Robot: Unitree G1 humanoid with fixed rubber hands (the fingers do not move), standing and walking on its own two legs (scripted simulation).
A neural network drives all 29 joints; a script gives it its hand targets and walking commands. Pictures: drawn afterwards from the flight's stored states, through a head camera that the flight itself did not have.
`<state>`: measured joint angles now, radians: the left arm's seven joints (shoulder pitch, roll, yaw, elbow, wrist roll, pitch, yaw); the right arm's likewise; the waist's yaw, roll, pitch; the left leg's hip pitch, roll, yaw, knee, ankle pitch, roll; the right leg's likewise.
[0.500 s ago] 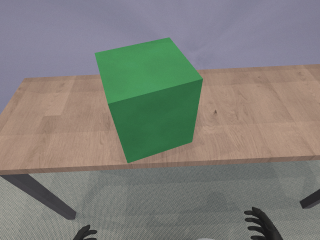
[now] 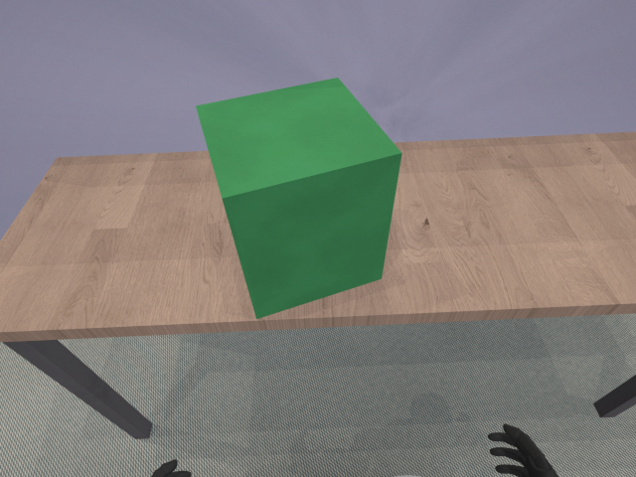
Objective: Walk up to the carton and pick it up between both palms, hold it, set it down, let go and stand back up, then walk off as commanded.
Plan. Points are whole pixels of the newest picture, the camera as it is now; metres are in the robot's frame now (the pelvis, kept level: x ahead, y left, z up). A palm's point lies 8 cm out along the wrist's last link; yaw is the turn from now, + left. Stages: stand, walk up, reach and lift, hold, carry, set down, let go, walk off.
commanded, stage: stand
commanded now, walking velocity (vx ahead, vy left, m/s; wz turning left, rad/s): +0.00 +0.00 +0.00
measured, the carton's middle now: (296, 200) +0.48 +0.05 +0.08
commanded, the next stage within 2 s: walk up in 1.14 s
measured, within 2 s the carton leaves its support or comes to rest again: neither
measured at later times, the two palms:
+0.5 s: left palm out of the picture +0.08 +0.26 -0.12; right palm out of the picture +0.11 -0.24 -0.09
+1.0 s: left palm out of the picture +0.06 +0.26 -0.12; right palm out of the picture +0.09 -0.24 -0.09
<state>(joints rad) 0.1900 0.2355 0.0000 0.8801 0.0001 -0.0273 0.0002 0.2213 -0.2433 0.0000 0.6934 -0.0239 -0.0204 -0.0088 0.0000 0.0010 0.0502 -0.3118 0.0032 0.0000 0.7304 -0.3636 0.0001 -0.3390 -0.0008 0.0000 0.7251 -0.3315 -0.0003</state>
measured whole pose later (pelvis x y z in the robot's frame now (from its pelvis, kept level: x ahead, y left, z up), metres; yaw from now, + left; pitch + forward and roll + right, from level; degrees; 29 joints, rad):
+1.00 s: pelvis -0.02 +0.01 +0.01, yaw +0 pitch -3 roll +0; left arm 0.19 0.24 0.00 0.95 0.00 -0.03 0.00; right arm 0.22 -0.25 0.00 0.77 -0.02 -0.02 0.00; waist 0.00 0.00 0.04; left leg -0.31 0.00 0.00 0.66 -0.30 0.00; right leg -0.33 0.00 0.00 0.63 -0.25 0.00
